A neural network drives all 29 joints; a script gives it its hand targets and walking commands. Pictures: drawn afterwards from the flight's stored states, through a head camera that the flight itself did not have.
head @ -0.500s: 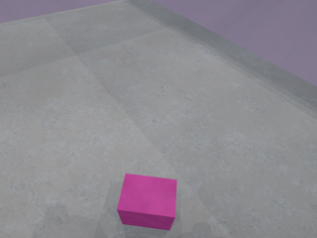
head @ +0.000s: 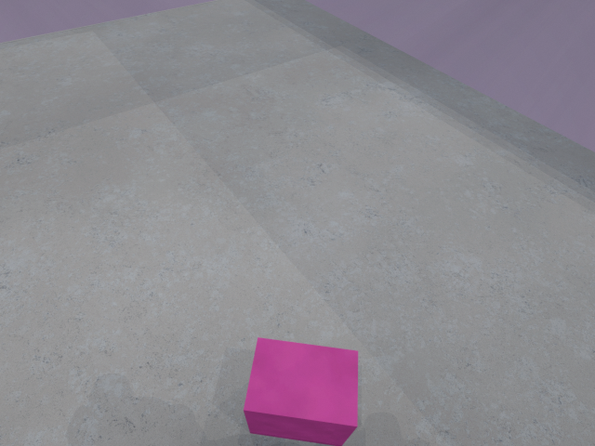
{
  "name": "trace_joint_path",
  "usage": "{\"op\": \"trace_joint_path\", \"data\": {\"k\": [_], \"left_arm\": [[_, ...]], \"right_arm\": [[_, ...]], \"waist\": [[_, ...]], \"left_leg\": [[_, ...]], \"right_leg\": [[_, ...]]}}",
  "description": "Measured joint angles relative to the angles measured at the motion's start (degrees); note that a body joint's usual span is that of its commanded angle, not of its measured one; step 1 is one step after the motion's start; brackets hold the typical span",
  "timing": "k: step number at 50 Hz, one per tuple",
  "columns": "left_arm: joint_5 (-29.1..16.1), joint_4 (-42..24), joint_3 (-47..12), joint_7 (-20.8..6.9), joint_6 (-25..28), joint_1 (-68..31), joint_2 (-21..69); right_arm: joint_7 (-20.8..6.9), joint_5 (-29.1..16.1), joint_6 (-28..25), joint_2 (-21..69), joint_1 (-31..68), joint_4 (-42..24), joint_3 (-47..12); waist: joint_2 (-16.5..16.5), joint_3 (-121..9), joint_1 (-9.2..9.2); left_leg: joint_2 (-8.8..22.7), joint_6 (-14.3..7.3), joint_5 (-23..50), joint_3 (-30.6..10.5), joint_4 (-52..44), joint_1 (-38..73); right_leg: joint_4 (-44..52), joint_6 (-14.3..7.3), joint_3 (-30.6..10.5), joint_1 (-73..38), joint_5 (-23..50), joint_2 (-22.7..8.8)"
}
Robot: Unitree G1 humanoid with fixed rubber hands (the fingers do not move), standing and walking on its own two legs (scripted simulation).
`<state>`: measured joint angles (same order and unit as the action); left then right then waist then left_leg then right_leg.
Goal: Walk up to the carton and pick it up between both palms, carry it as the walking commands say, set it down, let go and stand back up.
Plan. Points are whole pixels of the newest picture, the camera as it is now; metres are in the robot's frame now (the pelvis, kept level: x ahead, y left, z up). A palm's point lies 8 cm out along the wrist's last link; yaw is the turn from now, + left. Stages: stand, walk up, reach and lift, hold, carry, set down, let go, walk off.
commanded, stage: walk up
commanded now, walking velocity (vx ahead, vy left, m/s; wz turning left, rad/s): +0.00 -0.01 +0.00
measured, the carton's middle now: (301, 394) +0.35 -0.03 -0.62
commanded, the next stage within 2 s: stand in 1.02 s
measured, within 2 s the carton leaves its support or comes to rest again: neither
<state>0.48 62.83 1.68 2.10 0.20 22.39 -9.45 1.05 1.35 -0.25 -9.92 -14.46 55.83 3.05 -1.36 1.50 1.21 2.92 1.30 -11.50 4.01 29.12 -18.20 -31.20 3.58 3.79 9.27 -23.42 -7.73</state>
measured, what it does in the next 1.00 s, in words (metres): steps on the spot: right foot, then left foot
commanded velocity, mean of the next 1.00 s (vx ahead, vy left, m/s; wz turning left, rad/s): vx -0.02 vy -0.01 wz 0.00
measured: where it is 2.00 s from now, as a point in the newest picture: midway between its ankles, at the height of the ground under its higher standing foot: outside the picture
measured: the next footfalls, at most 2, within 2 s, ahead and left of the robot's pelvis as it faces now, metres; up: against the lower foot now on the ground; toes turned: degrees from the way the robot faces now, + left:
right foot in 0.12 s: +0.03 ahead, -0.13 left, +0.00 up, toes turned +4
left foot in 0.70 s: +0.03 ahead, +0.11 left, +0.00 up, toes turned -5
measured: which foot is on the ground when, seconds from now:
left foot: down 0.00-0.46, up 0.48-0.68, down 0.70-1.00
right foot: up 0.00-0.10, down 0.12-1.00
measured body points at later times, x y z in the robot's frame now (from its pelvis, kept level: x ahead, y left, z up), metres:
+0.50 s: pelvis +0.00 -0.03 +0.00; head +0.03 -0.04 +0.45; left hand +0.02 +0.23 -0.14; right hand +0.01 -0.29 -0.15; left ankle +0.04 +0.13 -0.73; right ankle -0.01 -0.13 -0.73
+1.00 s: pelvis +0.00 -0.02 +0.02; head +0.01 -0.02 +0.47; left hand -0.01 +0.20 -0.14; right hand -0.02 -0.23 -0.14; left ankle -0.01 +0.10 -0.73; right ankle -0.01 -0.13 -0.73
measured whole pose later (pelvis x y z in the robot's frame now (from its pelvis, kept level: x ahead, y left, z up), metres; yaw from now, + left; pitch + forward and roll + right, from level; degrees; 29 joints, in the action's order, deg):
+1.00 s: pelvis +0.00 -0.02 +0.02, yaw -1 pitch -1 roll +0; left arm 0.0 64.0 0.6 1.3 0.8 18.5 -8.2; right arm 1.9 0.2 -0.8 -8.1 -19.2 63.6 0.3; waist 0.0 1.4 0.1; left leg 1.0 -0.1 -11.4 3.6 19.4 -6.6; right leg -19.6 -0.1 5.5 6.5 -11.6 -1.7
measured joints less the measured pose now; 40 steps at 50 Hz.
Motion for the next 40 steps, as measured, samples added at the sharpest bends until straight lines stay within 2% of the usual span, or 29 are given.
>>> {"op": "trace_joint_path", "data": {"k": [3, 6, 8, 11, 16, 20, 22, 24, 27, 30, 32, 35, 36, 40], "left_arm": [[-0.1, -0.8, -0.3, -0.5, -0.9, -0.7, -0.1], [0.2, -1.3, -0.6, -0.9, -0.6, -1.6, -0.4], [0.3, -1.0, -0.8, -1.0, 0.0, -2.2, 0.1], [-0.1, -0.8, -0.5, -0.8, 0.2, -1.7, 0.6], [-0.3, -1.9, 0.6, -0.2, -0.9, -3.4, -1.3], [-0.7, -4.8, 1.4, 0.0, -1.1, -5.4, -2.7], [-0.5, -5.7, 1.3, -0.2, -1.2, -5.9, -2.7], [0.0, -6.4, 1.1, -0.4, -0.9, -5.7, -2.0], [0.9, -6.5, 0.6, -0.7, -0.4, -4.3, -0.9], [0.7, -6.0, -0.2, -0.7, 0.3, -3.7, 0.3], [0.4, -5.7, -0.7, -0.6, 0.9, -4.1, 1.2], [-0.2, -5.1, -0.9, 0.0, 1.2, -4.9, 2.5], [-0.4, -4.6, -0.8, 0.1, 1.2, -5.3, 2.3], [-0.9, -2.9, -1.1, -0.3, 0.9, -4.9, 1.2]], "right_arm": [[0.2, -0.3, 0.2, 1.7, -0.2, 0.5, -1.6], [0.6, -0.7, 0.2, 2.1, -0.3, 0.7, -1.9], [0.4, -0.9, 0.4, 1.3, -0.7, 1.5, -1.7], [0.3, -0.7, 0.8, 0.4, -1.7, 2.3, -1.3], [0.6, 0.0, 0.5, -0.1, -1.5, 1.4, -0.9], [1.2, 0.1, 0.8, -2.0, -0.2, 0.7, -0.1], [1.3, 0.1, 1.4, -3.2, 0.2, 0.8, 0.4], [1.3, -0.2, 2.2, -4.2, 0.3, 1.1, 0.6], [0.7, -0.1, 3.4, -3.8, -0.5, 2.0, 0.2], [-0.1, -0.3, 3.4, -2.5, -1.2, 2.6, -0.3], [-0.1, -0.5, 2.8, -1.6, -1.3, 3.1, -0.6], [0.4, -0.6, 1.4, -0.8, -1.8, 3.7, -1.1], [0.5, -0.6, 1.0, -0.3, -2.0, 4.4, -1.1], [0.6, -0.8, 0.5, 1.1, -3.2, 5.8, -1.9]], "waist": [[-0.3, -0.3, 0.24], [-0.9, 0.3, -0.63], [0.2, 0.8, -1.30], [1.7, -0.6, -1.66], [1.1, 0.2, -2.79], [0.8, 2.6, -2.81], [1.8, 2.9, -2.69], [3.2, 2.6, -2.44], [3.1, 0.0, -1.21], [2.6, -1.8, -1.27], [2.6, -1.9, -1.68], [3.7, -1.1, -2.12], [3.4, -0.7, -2.15], [1.4, -1.1, -1.00]], "left_leg": [[0.1, -0.6, 1.5, 1.0, -3.0, 2.2], [-0.7, -0.7, 2.6, 1.7, -5.3, 3.8], [-0.9, -0.8, 2.2, 1.2, -4.9, 4.4], [-0.3, -0.8, 1.6, 1.4, -5.1, 4.9], [0.5, -0.2, 0.7, 1.2, -3.0, 3.0], [1.4, 0.7, 0.6, 0.9, -0.4, 0.2], [2.2, 1.4, 0.6, 0.5, 0.5, -0.8], [2.9, 1.2, -0.8, -0.1, 1.3, -1.2], [1.4, 0.1, -7.5, -1.2, 5.6, -1.3], [-0.1, -0.9, -8.5, -2.0, 8.5, -0.5], [-0.5, -1.0, -8.1, -2.0, 6.5, 1.4], [-0.1, -0.7, -1.1, -1.9, -3.3, 6.6], [-0.1, -0.6, -1.6, -1.9, -5.0, 7.9], [-0.8, -0.4, -1.3, -1.1, -7.5, 10.3]], "right_leg": [[-2.1, -1.6, -0.2, 1.9, -2.0, 1.7], [3.4, -2.4, 0.0, 1.7, 5.1, 2.8], [4.9, -1.9, 0.0, 0.4, 9.2, 3.0], [6.4, -1.2, -0.1, -0.5, 8.5, 3.6], [3.8, -1.8, 0.0, 1.6, 7.0, 4.1], [-1.5, -2.9, 0.7, 5.6, 6.5, 4.5], [-1.6, -3.9, 1.2, 6.0, 4.8, 5.2], [-0.6, -4.7, 1.7, 5.7, 6.9, 6.1], [3.0, -5.1, 1.1, 4.2, 7.6, 6.4], [7.7, -5.2, 1.3, 2.0, 9.9, 6.4], [9.3, -5.3, 1.9, 1.0, 10.7, 6.6], [8.7, -5.1, 2.9, 0.2, 10.2, 7.7], [8.2, -5.0, 3.1, 0.0, 9.8, 7.6], [10.5, -4.7, 2.3, -2.1, 10.7, 7.1]]}}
